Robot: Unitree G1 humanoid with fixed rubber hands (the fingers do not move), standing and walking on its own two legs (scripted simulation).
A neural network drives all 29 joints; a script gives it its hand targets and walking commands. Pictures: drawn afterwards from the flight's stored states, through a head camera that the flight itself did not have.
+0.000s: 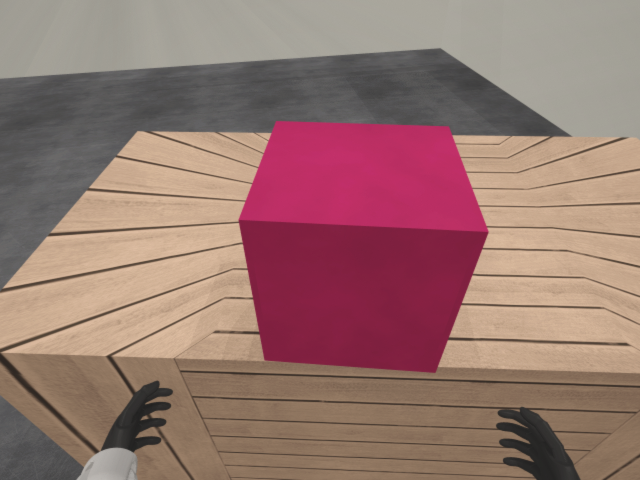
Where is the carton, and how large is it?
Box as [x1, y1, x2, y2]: [239, 121, 488, 372]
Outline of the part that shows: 276,121 239,217 240,230 264,359 435,372 488,232 448,126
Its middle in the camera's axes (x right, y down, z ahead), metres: +0.06 +0.01 +0.61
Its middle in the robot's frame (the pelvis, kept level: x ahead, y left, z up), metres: +0.45 -0.04 +0.07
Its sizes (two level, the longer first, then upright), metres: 0.269 0.251 0.288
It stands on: a pedestal, 0.69 m high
